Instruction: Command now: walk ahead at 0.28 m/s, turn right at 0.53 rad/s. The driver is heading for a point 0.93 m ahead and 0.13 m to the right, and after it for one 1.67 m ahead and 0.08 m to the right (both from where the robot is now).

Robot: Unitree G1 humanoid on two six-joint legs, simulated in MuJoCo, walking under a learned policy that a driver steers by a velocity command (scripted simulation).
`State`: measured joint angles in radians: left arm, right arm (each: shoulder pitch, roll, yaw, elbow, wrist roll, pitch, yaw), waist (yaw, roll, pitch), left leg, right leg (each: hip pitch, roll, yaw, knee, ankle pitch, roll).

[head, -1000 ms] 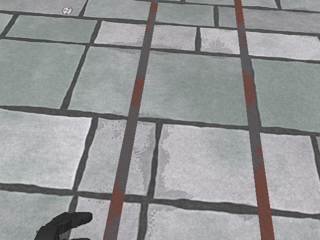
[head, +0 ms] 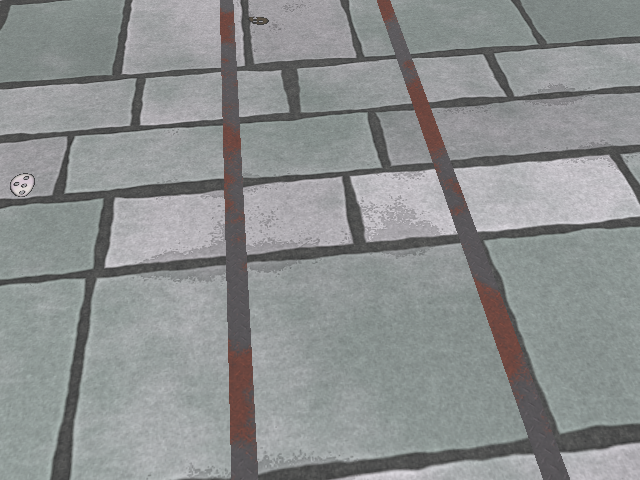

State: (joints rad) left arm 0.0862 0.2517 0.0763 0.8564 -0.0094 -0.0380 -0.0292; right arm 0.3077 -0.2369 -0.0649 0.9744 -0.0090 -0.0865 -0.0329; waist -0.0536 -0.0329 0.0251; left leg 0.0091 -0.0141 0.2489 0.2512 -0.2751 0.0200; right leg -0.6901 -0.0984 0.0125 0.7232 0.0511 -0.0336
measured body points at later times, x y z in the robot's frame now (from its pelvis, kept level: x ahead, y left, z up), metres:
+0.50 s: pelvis +0.14 -0.02 -0.01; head +0.18 -0.05 +0.44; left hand +0.36 +0.22 -0.10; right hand +0.23 -0.33 -0.12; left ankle +0.25 +0.14 -0.70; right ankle +0.19 -0.11 -0.74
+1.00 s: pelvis +0.20 -0.02 -0.01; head +0.21 -0.03 +0.44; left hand +0.42 +0.18 -0.11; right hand +0.18 -0.31 -0.13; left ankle +0.24 +0.11 -0.73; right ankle +0.12 -0.11 -0.74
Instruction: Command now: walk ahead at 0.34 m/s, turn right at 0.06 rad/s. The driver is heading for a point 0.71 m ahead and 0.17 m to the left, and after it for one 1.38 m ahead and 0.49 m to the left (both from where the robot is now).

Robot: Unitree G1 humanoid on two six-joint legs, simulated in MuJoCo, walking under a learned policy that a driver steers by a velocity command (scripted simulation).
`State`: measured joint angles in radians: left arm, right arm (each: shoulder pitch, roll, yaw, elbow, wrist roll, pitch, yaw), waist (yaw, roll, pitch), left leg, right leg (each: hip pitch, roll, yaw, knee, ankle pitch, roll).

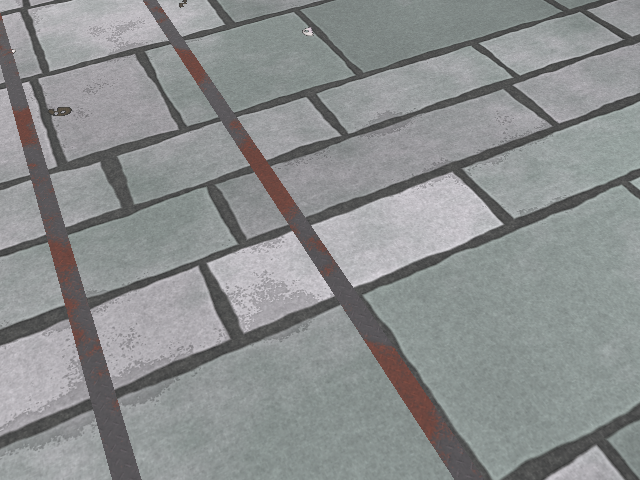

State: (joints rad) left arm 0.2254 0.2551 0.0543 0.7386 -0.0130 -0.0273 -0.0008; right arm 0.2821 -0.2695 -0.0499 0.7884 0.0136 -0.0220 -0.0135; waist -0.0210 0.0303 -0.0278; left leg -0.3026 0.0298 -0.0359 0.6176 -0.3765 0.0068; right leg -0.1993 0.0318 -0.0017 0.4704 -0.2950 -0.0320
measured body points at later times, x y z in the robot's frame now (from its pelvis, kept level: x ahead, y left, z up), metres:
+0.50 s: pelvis +0.22 +0.07 -0.01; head +0.26 +0.08 +0.43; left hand +0.24 +0.36 -0.13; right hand +0.43 -0.16 -0.10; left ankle +0.29 +0.16 -0.74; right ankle +0.08 -0.10 -0.64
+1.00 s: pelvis +0.50 +0.09 -0.01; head +0.52 +0.10 +0.44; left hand +0.57 +0.40 -0.08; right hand +0.67 -0.14 -0.12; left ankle +0.34 +0.16 -0.66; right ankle +0.60 +0.02 -0.74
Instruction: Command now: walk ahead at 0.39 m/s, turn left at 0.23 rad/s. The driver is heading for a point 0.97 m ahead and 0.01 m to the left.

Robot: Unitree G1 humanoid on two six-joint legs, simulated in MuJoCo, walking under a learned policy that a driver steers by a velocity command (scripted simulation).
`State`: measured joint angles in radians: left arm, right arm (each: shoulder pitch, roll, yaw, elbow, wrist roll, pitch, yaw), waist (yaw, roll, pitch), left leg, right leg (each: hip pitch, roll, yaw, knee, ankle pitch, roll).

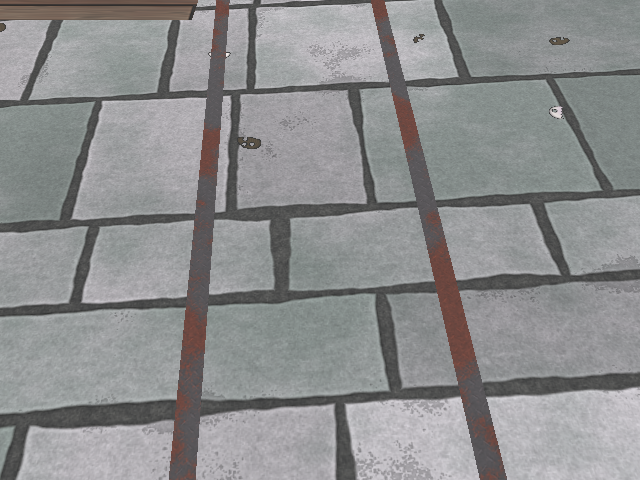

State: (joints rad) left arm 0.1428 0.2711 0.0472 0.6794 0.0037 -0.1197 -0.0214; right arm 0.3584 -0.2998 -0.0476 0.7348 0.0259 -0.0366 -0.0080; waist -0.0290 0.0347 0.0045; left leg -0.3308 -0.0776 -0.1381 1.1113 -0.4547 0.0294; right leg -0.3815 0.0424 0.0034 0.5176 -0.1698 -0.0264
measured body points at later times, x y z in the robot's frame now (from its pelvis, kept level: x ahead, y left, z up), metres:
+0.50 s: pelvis +0.15 +0.03 +0.00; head +0.17 +0.04 +0.45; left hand +0.24 +0.30 -0.13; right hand +0.34 -0.20 -0.09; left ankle +0.21 +0.13 -0.73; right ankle +0.13 -0.12 -0.72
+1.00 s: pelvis +0.19 +0.01 +0.00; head +0.20 +0.01 +0.45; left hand +0.24 +0.27 -0.14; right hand +0.31 -0.24 -0.12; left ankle +0.21 +0.13 -0.73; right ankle +0.15 -0.12 -0.73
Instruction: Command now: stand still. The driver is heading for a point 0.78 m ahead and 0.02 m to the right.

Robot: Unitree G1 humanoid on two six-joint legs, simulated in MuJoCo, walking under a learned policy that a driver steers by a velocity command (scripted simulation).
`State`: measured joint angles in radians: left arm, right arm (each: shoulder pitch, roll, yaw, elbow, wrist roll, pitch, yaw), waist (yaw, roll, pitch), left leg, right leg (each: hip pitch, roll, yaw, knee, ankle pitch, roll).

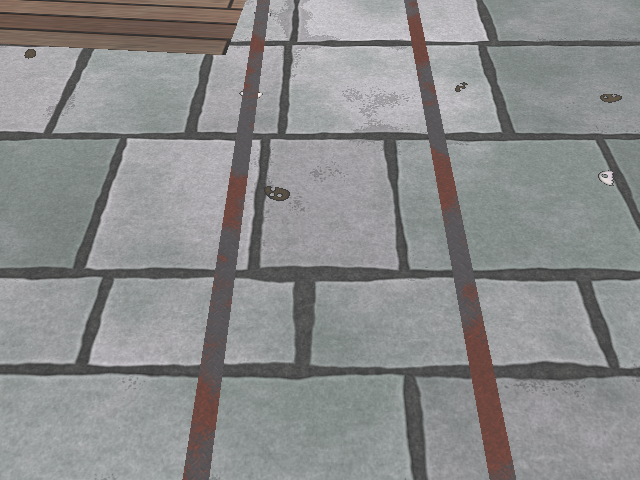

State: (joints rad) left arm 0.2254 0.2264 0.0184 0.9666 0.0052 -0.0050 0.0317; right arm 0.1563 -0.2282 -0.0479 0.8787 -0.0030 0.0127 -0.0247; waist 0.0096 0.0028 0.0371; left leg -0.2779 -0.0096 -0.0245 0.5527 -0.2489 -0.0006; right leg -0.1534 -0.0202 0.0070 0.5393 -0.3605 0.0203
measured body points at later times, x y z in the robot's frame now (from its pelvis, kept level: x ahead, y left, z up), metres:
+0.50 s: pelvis +0.11 +0.03 +0.01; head +0.12 +0.04 +0.46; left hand +0.24 +0.29 -0.11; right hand +0.06 -0.22 -0.13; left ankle +0.04 +0.12 -0.73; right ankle +0.16 -0.13 -0.66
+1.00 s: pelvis +0.38 -0.05 +0.01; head +0.39 -0.06 +0.46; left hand +0.41 +0.21 -0.12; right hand +0.50 -0.32 -0.11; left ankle +0.45 +0.12 -0.65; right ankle +0.39 -0.13 -0.73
